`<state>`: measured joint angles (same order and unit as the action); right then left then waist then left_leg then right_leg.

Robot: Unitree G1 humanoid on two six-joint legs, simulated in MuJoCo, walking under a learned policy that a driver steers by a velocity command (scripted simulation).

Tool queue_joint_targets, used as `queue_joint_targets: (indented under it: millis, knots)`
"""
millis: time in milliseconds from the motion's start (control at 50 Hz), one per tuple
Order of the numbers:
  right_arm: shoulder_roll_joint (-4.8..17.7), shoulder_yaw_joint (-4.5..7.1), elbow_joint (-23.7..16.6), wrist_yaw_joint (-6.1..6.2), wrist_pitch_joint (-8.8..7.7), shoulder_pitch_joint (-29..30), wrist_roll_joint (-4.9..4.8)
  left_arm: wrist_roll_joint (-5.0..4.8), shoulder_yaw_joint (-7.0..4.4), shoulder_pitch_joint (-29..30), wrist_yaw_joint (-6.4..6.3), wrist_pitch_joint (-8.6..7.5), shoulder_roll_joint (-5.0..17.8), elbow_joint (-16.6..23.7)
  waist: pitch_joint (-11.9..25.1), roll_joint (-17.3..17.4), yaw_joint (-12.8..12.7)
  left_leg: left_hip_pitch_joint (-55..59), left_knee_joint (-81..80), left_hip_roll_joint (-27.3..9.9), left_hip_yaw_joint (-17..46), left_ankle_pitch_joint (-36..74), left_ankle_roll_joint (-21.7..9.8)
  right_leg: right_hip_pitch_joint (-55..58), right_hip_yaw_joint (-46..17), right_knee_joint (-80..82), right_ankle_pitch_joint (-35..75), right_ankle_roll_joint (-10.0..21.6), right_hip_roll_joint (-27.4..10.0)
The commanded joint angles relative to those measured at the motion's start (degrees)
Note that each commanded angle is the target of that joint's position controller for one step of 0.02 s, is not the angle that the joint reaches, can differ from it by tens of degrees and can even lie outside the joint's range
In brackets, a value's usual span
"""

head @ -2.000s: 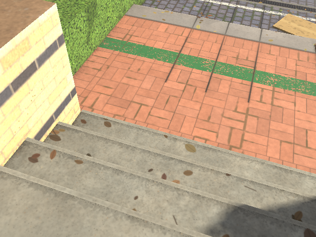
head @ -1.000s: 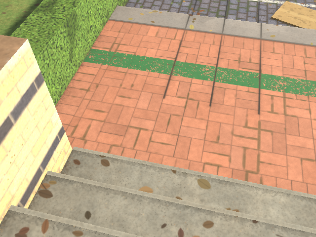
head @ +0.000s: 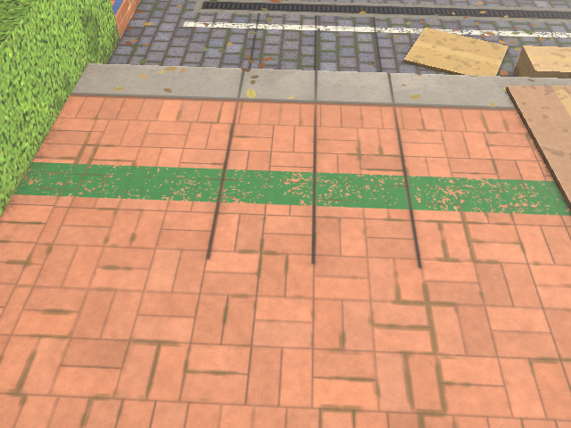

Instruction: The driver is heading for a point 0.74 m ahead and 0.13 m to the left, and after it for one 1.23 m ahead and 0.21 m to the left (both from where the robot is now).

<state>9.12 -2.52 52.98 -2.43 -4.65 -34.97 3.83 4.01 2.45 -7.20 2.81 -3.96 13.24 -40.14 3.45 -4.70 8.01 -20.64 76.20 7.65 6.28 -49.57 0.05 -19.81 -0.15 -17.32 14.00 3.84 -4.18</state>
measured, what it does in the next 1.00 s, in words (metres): goes down, turning left: left foot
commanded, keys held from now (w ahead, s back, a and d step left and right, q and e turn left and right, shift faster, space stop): q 0.60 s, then e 0.40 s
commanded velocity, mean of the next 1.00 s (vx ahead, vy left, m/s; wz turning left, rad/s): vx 0.06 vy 0.00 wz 0.32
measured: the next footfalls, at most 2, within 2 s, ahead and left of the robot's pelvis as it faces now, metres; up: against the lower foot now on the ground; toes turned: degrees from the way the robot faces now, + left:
left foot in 0.56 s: +0.15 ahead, +0.18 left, +0.00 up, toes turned +27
right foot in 1.04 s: +0.18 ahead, -0.07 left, +0.00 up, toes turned +13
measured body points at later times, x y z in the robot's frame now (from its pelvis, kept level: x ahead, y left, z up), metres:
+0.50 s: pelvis +0.07 +0.01 -0.03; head +0.09 +0.01 +0.42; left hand +0.00 +0.26 -0.16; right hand +0.28 -0.14 -0.15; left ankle +0.14 +0.16 -0.73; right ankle +0.10 -0.11 -0.77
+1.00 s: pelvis +0.13 +0.04 -0.05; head +0.14 +0.04 +0.40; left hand +0.11 +0.30 -0.19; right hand +0.31 -0.16 -0.17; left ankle +0.12 +0.16 -0.77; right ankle +0.14 -0.07 -0.75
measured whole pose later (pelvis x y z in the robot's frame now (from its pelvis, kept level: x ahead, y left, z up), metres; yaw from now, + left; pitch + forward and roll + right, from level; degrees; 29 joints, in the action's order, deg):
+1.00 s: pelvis +0.13 +0.04 -0.05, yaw +19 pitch +4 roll +0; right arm 12.3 2.0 45.4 1.8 -4.6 -14.6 0.7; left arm 2.7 -1.6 -20.6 -2.4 -1.7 11.8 -48.1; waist 3.7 0.6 2.2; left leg -26.0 42.5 -4.1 -7.6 -20.0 -2.1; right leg -24.9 2.0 -51.2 -27.2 -4.9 -0.9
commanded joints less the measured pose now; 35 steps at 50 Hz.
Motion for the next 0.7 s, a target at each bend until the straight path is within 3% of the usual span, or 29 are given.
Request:
queue_joint_targets:
  millis: [20,40,60,80,100,120,140,160,180,200,220,240,260,280,320,360,380,440,480,520,540,560,580,600,620,640,660,680,700]
  knots:
    - [4.28,0.96,-5.16,-2.81,-1.23,-12.68,-2.74,0.18,-7.49,-26.00,1.83,-0.31,16.34,-1.53,28.72,-12.60,-9.79,-41.99,46.43,0.81,-0.49,-4.64,1.80,64.98,-13.56,-24.74,67.05,27.49,-28.39]
    - [7.56,2.00,-9.19,-3.01,-0.44,-4.88,-2.83,2.41,-8.09,-26.09,1.72,0.35,15.78,-1.09,20.96,-2.88,-12.07,-49.77,52.63,-2.18,-1.19,-0.77,3.00,55.01,-15.26,-22.64,60.88,24.40,-26.87]
    - [6.35,1.68,-13.92,-1.75,0.13,4.27,-2.22,0.33,-8.40,-19.92,1.91,0.50,16.79,-1.78,14.87,-1.90,-10.34,-55.73,50.54,-5.34,-1.96,5.21,4.00,44.28,-19.23,-15.72,28.78,22.35,-28.55]
    - [6.56,1.23,-14.74,-0.28,0.73,8.88,-1.74,-1.18,-6.34,-14.91,1.56,0.21,11.49,-0.07,6.49,4.02,-8.54,-53.14,45.08,-8.39,-0.48,12.80,4.28,26.65,-16.55,-9.91,8.25,19.02,-26.06]
    - [4.71,0.34,-14.18,0.59,1.42,7.37,-1.46,-0.40,-5.44,-10.56,0.98,-0.16,8.93,1.44,1.66,6.12,-5.57,-43.33,38.45,-10.50,-0.25,16.96,4.33,10.86,-10.32,-4.97,4.37,17.58,-24.42]
    - [1.10,-0.50,-11.69,0.21,2.66,2.35,-1.33,1.39,-5.44,-7.97,0.13,-0.79,7.69,0.70,-2.46,5.87,-2.10,-31.62,35.87,-12.23,-0.99,23.53,4.39,-2.91,-5.24,-0.12,3.16,16.52,-20.95]
    - [0.20,-0.57,-11.11,-0.69,3.72,0.49,-0.94,1.25,-5.51,-8.35,-0.24,-1.42,7.41,-1.09,-6.07,3.65,-0.95,-28.74,36.43,-11.32,-3.04,22.61,4.28,-9.63,-3.09,2.97,-1.58,15.93,-18.51]
    - [1.05,-0.58,-11.70,-1.37,4.22,1.78,-0.34,1.42,-4.79,-8.60,-1.68,-2.00,4.99,-2.18,-6.54,3.90,-2.24,-33.06,34.96,-11.92,-1.39,30.67,3.52,-8.11,-2.75,2.39,-11.10,14.13,-16.41]
    - [2.09,-0.08,-10.85,-2.20,4.53,1.66,1.05,1.15,-4.49,-8.23,-3.00,-2.76,4.30,-2.61,-4.70,3.98,-3.28,-33.82,27.08,-11.55,-2.41,37.97,2.37,-7.07,0.39,0.97,-19.52,12.10,-13.30]
    - [2.89,0.44,-11.99,-2.70,4.43,4.75,0.80,1.49,-4.99,-9.79,-3.87,-3.17,5.62,-4.01,-5.11,2.30,-5.21,-36.53,25.05,-11.48,-3.18,40.35,2.20,-4.97,0.53,0.25,-21.56,11.77,-13.25]
    - [3.15,0.43,-14.37,-2.65,4.41,8.64,0.30,2.22,-5.30,-12.84,-4.61,-3.17,6.41,-5.68,-4.12,1.14,-7.44,-42.22,25.13,-11.94,-2.15,40.99,2.08,0.74,-2.12,-0.70,-22.22,12.72,-15.82]
    - [3.35,0.07,-16.03,-2.18,4.06,12.04,-0.72,3.03,-5.53,-12.30,-5.22,-2.96,6.63,-5.62,-4.42,1.87,-8.72,-47.97,20.57,-12.33,-0.19,44.55,2.61,5.43,-3.06,-0.51,-22.85,13.24,-16.81]
    - [3.89,0.09,-16.07,-2.32,4.44,12.58,-0.86,3.50,-4.99,-11.76,-5.51,-2.92,6.14,-6.08,-4.41,3.86,-8.64,-46.48,12.04,-14.18,0.67,50.19,2.70,4.50,-2.17,1.31,-24.21,13.52,-18.26]
    - [4.05,0.21,-16.03,-2.69,4.59,13.37,-0.98,3.27,-4.90,-10.43,-5.45,-2.82,6.53,-5.67,-4.55,4.71,-8.10,-43.08,3.09,-15.39,-0.81,52.18,3.06,3.47,-0.71,3.68,-27.13,12.62,-17.42]
    - [4.29,0.42,-16.53,-3.08,5.53,16.03,-0.34,2.11,-4.64,-9.98,-5.48,-2.85,6.54,-5.96,-4.37,1.28,-9.21,-34.36,-6.66,-15.23,-5.35,49.57,2.41,0.30,1.78,7.18,-37.37,9.72,-16.24]
    - [5.77,1.13,-17.80,-2.89,5.59,18.97,0.03,1.86,-5.28,-10.11,-5.94,-2.96,7.79,-5.49,-5.06,1.51,-10.48,-30.12,-13.11,-13.56,-7.59,46.31,1.54,1.68,1.57,8.34,-42.47,8.96,-17.59]
    - [4.95,1.09,-18.46,-2.61,5.53,20.34,0.16,2.48,-5.69,-9.54,-6.02,-2.77,8.47,-5.49,-5.04,1.70,-10.85,-29.38,-14.68,-13.25,-8.34,44.89,0.80,3.45,1.90,8.37,-42.63,9.08,-18.74]
    - [5.02,1.75,-18.91,-2.38,4.77,24.48,0.03,0.76,-7.25,-11.32,-7.28,-2.36,9.12,-5.16,-5.19,0.65,-14.39,-27.80,-32.08,-12.30,-9.89,41.34,-0.65,14.68,2.54,7.72,-43.94,9.04,-20.56]
    - [5.11,2.49,-18.74,-2.14,4.40,25.60,-0.50,1.34,-8.09,-12.47,-7.56,-1.42,8.80,-5.09,-5.18,-0.63,-15.32,-23.17,-40.11,-11.23,-10.85,40.10,-2.43,18.26,3.29,6.36,-44.13,8.25,-22.15]
    - [7.12,4.24,-18.13,-1.99,3.54,24.81,-1.64,1.61,-8.30,-11.55,-7.47,-0.71,8.21,-4.89,-4.80,-0.57,-13.67,-12.70,-50.04,-8.22,-13.03,44.67,-5.47,17.10,6.40,2.58,-43.29,6.63,-21.60]
    - [8.32,5.59,-17.37,-1.97,2.61,23.47,-2.34,1.59,-7.92,-12.22,-7.06,-0.84,7.00,-5.18,-2.30,0.62,-11.89,-0.62,-51.94,-6.57,-13.82,48.97,-7.52,11.81,9.12,-1.47,-43.28,4.09,-19.54]
    - [10.38,7.50,-15.82,-1.62,1.54,18.28,-2.17,1.62,-7.63,-11.81,-6.76,-1.18,5.05,-4.61,2.52,4.32,-8.34,16.03,-50.63,-7.05,-10.71,51.25,-9.63,2.99,14.04,-11.50,-45.59,-0.68,-14.45]
    - [15.24,9.10,-14.42,-0.31,1.08,7.57,-0.61,1.61,-6.34,-9.35,-6.74,-1.64,0.65,-0.87,12.49,14.58,-3.65,36.43,-48.90,-19.86,4.59,68.30,-17.89,-12.28,18.97,-33.72,-55.87,-6.49,-7.33]
    - [19.15,9.48,-16.03,-0.77,0.95,1.66,0.33,1.02,-4.39,-8.04,-6.91,-2.62,-2.97,5.96,22.62,14.52,-2.49,47.65,-54.15,-34.69,30.54,52.30,-28.59,-25.32,4.76,-38.95,-61.18,-7.79,0.68]
    - [15.55,9.63,-13.45,-1.24,0.16,-1.93,1.96,-2.26,-5.12,1.65,-7.18,-1.90,-0.05,5.91,4.87,7.45,3.21,38.90,-57.08,-31.86,28.35,45.15,-21.88,-38.92,-3.34,-42.01,-55.35,-7.58,2.99]
    - [14.58,9.22,-13.56,-1.23,-0.41,1.73,-0.45,-2.84,-5.90,0.16,-7.48,-2.07,2.51,4.99,1.34,10.06,1.04,32.23,-56.08,-29.69,20.27,45.73,-18.66,-41.02,-3.61,-45.56,-51.15,-6.86,1.50]
    - [12.89,8.69,-14.57,-1.64,-0.18,8.25,-3.50,-1.62,-7.11,-5.37,-7.58,-1.88,6.07,1.85,1.29,11.51,-3.97,22.46,-55.70,-27.49,13.71,49.84,-17.36,-35.63,-2.37,-49.49,-47.72,-7.19,-1.09]
    - [11.43,8.01,-14.42,-2.06,-0.08,12.57,-4.54,-0.42,-7.11,-11.39,-6.61,-1.44,6.40,-1.04,0.08,13.62,-8.33,9.28,-56.78,-25.20,7.94,51.17,-16.03,-26.89,-1.73,-52.21,-44.03,-7.04,-1.96]
    - [10.24,7.46,-13.16,-2.67,0.28,13.40,-3.30,-0.03,-6.75,-19.20,-4.57,-0.17,4.49,-6.32,-2.12,12.60,-10.94,-4.54,-58.55,-22.29,3.66,48.31,-14.03,-18.10,-0.37,-59.67,-37.37,-7.20,-0.36]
